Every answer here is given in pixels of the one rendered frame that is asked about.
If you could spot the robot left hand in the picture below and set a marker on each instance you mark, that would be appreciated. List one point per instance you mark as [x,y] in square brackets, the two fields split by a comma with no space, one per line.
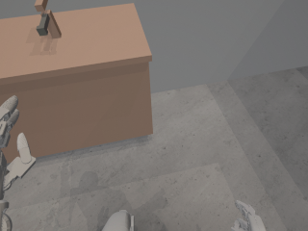
[9,115]

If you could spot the robot right hand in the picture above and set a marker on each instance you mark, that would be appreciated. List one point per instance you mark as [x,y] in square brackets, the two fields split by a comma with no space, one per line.
[254,222]

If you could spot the tap lever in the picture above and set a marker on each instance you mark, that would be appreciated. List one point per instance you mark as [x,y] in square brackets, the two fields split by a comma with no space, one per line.
[43,25]

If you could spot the left robot forearm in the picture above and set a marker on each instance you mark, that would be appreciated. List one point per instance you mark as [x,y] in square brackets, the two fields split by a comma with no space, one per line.
[5,221]

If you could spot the left robot thigh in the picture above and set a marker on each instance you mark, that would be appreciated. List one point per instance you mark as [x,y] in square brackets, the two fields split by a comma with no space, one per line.
[120,221]

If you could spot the counter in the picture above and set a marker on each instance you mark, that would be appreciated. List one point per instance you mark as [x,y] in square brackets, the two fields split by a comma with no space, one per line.
[85,83]

